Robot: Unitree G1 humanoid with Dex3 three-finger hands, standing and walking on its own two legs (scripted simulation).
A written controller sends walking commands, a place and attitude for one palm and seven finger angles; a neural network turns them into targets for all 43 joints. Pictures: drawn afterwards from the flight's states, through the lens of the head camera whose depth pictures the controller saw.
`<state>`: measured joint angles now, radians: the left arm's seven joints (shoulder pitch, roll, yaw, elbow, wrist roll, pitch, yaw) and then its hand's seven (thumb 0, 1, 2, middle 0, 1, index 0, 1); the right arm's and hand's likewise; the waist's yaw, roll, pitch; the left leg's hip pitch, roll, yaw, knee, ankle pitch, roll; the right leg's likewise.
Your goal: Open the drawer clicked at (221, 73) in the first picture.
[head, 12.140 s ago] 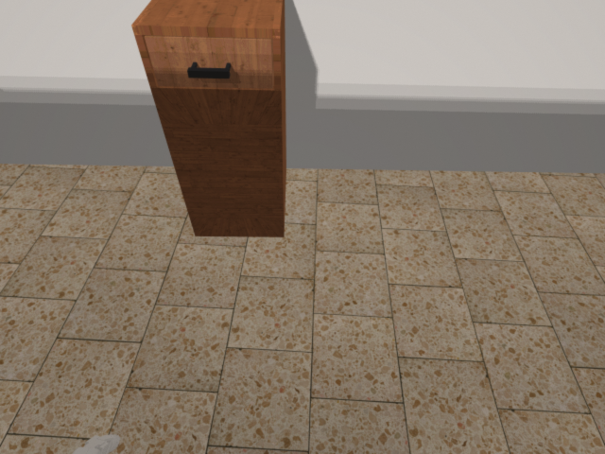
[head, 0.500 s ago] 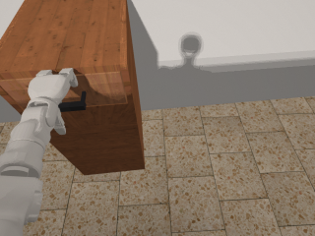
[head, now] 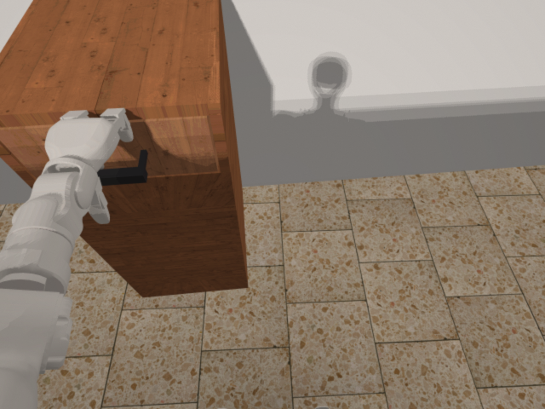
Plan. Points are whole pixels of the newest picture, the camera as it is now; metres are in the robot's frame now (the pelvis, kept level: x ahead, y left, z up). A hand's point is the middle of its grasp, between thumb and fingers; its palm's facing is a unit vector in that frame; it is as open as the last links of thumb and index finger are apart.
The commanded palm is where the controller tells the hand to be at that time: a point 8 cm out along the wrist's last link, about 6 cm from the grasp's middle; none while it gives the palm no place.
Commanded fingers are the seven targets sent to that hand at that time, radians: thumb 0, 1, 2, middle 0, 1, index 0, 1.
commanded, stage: move the hooked fingers above the handle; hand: left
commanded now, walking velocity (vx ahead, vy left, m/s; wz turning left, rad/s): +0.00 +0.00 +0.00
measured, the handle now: (114, 167) +0.51 +0.27 +0.02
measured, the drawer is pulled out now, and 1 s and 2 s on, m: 0.00 0.00 0.00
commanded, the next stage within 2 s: none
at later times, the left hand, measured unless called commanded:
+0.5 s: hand (100, 166) +0.47 +0.26 +0.07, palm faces -0.06 -0.01 -1.00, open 13.7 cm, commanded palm +0.46 +0.29 +0.12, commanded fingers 0.00 -0.50 0.30 -0.30 -1.20 -0.30 -1.20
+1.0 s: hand (99, 165) +0.47 +0.26 +0.07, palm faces -0.05 -0.01 -1.00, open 13.7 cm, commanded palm +0.45 +0.29 +0.12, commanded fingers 0.00 -0.50 0.30 -0.30 -1.20 -0.30 -1.20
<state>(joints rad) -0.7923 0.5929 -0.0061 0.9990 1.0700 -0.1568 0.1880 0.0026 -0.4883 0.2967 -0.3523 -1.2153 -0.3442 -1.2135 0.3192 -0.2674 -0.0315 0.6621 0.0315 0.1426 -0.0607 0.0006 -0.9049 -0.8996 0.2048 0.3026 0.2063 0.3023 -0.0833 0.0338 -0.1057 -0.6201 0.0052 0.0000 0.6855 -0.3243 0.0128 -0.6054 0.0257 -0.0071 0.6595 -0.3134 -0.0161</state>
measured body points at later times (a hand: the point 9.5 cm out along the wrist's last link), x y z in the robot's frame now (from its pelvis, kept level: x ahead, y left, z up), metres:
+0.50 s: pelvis -0.01 +0.00 +0.00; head +0.07 -0.01 +0.44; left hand +0.46 +0.26 +0.12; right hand +0.00 -0.28 -0.13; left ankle +0.00 +0.11 -0.72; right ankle +0.00 -0.11 -0.72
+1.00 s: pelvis -0.02 +0.01 +0.00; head +0.07 +0.00 +0.44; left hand +0.46 +0.26 +0.12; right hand +0.01 -0.27 -0.13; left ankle +0.00 +0.11 -0.72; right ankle +0.00 -0.11 -0.72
